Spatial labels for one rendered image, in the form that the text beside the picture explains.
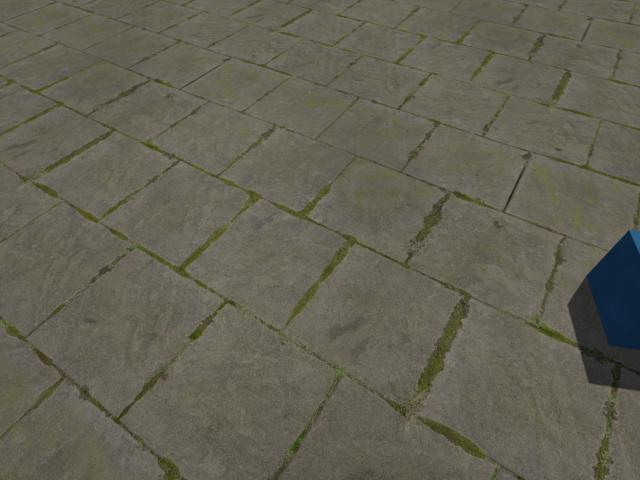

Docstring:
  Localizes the carton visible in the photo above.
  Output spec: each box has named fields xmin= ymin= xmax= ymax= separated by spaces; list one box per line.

xmin=586 ymin=230 xmax=640 ymax=350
